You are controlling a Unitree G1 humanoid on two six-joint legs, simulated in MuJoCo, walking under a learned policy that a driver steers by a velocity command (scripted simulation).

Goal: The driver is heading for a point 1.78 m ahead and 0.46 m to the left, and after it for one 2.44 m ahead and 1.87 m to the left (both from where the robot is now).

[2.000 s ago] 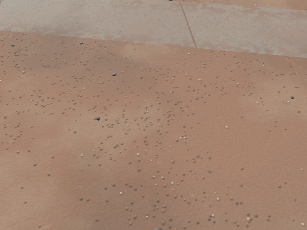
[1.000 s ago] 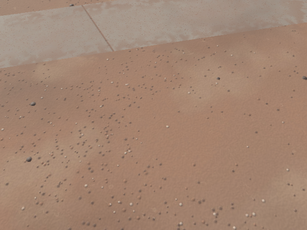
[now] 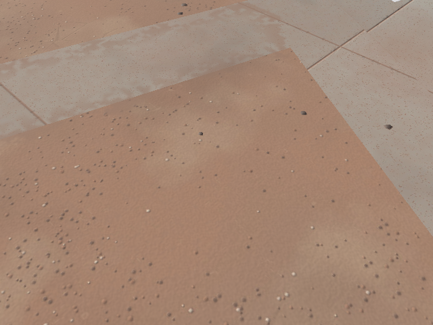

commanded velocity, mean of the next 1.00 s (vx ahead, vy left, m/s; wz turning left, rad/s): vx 0.43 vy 0.00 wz -0.01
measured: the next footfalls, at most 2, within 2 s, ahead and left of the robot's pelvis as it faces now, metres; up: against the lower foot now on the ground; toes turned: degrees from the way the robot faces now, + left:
right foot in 0.40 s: +0.24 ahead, -0.11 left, +0.00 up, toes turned -1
left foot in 0.90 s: +0.56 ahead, +0.06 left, +0.00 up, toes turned +4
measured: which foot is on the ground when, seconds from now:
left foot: down 0.00-0.40, up 0.42-0.88, down 0.90-1.00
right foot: down 0.00-0.12, up 0.14-0.38, down 0.40-0.92, up 0.94-1.00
